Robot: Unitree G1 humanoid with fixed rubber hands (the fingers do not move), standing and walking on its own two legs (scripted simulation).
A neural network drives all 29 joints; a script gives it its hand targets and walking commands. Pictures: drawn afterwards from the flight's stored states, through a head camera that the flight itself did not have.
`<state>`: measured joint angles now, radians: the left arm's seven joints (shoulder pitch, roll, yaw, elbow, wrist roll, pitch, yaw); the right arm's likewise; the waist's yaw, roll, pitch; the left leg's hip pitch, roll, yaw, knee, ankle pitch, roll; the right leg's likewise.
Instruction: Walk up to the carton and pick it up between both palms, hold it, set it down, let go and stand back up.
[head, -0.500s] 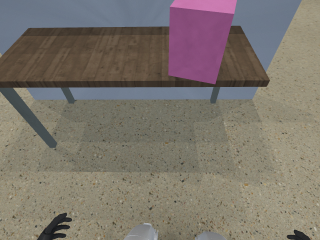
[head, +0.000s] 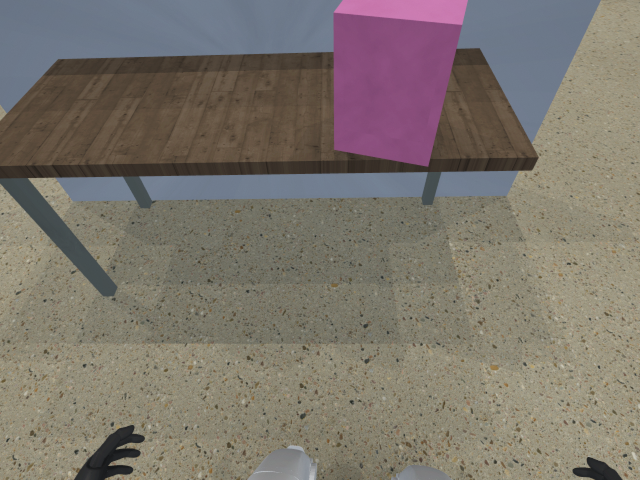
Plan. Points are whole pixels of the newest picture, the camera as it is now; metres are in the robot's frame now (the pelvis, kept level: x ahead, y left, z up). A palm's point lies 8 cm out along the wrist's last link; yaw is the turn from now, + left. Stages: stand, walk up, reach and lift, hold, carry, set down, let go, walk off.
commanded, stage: walk up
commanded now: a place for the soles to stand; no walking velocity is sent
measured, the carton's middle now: (395, 76) +0.85 -0.11 +0.06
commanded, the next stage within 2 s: none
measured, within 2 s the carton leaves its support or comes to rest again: neither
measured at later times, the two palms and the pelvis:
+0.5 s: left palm out of the picture +0.14 +0.33 -0.08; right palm out of the picture +0.11 -0.31 -0.08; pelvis +0.01 +0.01 +0.00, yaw +0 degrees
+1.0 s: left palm out of the picture +0.13 +0.33 -0.07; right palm out of the picture +0.11 -0.32 -0.08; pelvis +0.00 +0.00 +0.00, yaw +0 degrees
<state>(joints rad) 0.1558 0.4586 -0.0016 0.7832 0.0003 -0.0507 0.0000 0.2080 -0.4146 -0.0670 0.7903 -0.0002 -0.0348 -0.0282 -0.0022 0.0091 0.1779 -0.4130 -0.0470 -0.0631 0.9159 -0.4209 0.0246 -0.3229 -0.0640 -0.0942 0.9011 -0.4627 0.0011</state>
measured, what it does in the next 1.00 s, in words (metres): stands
